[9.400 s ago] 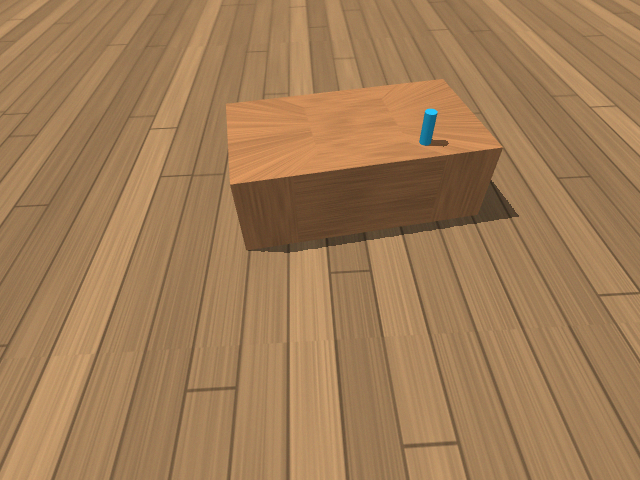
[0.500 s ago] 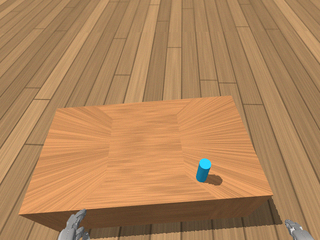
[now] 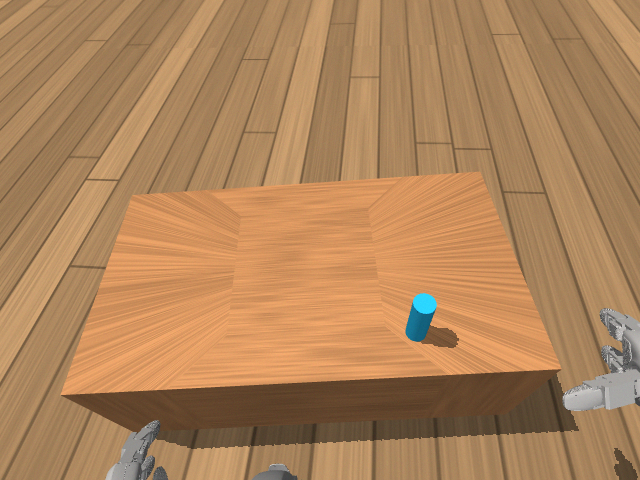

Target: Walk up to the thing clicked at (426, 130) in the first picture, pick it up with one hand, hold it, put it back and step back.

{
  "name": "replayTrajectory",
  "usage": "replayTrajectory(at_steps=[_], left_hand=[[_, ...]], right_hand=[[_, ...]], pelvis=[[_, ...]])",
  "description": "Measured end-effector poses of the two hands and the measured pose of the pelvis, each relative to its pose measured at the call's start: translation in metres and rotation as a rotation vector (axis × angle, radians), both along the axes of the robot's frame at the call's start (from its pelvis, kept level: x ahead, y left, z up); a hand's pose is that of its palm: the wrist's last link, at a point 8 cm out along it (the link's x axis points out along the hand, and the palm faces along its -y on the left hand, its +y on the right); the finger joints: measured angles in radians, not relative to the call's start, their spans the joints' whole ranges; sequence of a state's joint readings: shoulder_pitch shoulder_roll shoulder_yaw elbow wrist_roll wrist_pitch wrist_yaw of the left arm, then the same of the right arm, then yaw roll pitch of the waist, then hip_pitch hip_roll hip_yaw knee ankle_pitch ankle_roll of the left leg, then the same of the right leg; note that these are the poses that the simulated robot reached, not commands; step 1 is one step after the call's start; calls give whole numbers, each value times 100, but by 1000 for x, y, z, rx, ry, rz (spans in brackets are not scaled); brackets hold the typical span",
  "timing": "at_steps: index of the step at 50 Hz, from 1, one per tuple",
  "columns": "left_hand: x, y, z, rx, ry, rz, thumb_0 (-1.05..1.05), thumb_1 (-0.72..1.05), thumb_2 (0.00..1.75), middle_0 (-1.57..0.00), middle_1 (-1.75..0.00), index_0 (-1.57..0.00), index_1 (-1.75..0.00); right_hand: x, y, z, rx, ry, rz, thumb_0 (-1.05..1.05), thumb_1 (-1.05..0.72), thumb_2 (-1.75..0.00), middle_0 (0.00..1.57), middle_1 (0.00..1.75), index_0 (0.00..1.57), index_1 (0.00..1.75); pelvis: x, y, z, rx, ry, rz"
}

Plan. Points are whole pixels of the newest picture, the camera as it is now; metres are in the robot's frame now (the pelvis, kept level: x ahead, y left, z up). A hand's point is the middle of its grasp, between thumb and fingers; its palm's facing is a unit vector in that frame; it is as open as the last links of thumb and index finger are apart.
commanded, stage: go down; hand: right
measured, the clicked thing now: (419, 318) +0.48 -0.14 -0.29
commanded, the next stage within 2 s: approach in 1.36 s
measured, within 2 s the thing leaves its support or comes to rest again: neither
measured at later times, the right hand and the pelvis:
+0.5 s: hand (594, 312) +0.36 -0.31 -0.02, palm faces +0.06 +0.99 -0.15, open 17.5 cm; pelvis +0.00 -0.01 -0.01, yaw +1 degrees
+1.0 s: hand (596, 279) +0.40 -0.33 -0.01, palm faces +0.05 +0.99 -0.10, open 17.4 cm; pelvis +0.00 -0.01 -0.02, yaw +2 degrees
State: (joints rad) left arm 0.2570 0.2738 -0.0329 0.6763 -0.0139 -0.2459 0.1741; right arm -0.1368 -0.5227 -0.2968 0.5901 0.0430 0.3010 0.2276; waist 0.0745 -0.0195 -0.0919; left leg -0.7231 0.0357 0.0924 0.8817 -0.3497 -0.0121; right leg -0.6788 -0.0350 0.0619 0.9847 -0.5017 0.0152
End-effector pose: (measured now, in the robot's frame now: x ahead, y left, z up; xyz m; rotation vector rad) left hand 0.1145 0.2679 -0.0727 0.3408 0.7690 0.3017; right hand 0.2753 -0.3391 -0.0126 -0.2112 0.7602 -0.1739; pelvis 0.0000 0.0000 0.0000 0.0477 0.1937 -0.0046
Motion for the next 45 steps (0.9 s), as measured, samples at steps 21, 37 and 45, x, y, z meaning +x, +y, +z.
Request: replayTrajectory(at_steps=[21,37,45], left_hand=[[-55,5,-22,-7,268,34,1,89,91,-20,-29,-20,-30],[-57,10,-20,7,328,11,1,91,89,-21,-30,-21,-30],[-68,8,-25,-6,374,17,1,91,89,-21,-30,-21,-29]], right_hand=[[52,-22,1,93,-192,71,-1,56,-3,6,5,6,5],[88,-33,10,117,-289,87,-1,52,-4,6,5,6,5],[102,-36,13,121,-334,92,-1,52,-4,6,5,6,5]], pelvis=[[3,-6,-6,-11,73,23],[4,-6,-10,-5,116,23],[4,-6,-14,-3,135,29]])
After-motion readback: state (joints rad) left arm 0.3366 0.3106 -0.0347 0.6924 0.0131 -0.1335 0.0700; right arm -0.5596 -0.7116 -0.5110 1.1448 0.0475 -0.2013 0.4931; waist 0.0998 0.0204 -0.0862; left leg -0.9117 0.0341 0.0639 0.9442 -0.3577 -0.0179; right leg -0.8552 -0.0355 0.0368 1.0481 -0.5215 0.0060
